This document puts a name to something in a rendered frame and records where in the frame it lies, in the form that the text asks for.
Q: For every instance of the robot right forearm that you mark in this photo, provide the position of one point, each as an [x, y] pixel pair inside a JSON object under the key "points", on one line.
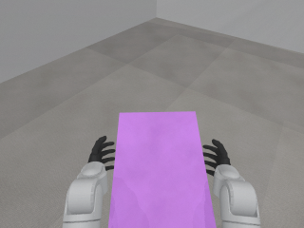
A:
{"points": [[237, 198]]}

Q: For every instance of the robot right hand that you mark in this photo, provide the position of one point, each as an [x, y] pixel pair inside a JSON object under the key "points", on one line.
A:
{"points": [[220, 158]]}

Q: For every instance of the robot left forearm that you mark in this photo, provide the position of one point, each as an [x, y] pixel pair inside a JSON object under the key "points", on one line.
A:
{"points": [[84, 197]]}

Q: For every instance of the carton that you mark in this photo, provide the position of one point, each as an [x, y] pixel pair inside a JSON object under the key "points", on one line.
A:
{"points": [[159, 177]]}

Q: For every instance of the robot left hand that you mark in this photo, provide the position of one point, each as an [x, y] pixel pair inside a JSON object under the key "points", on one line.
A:
{"points": [[97, 153]]}

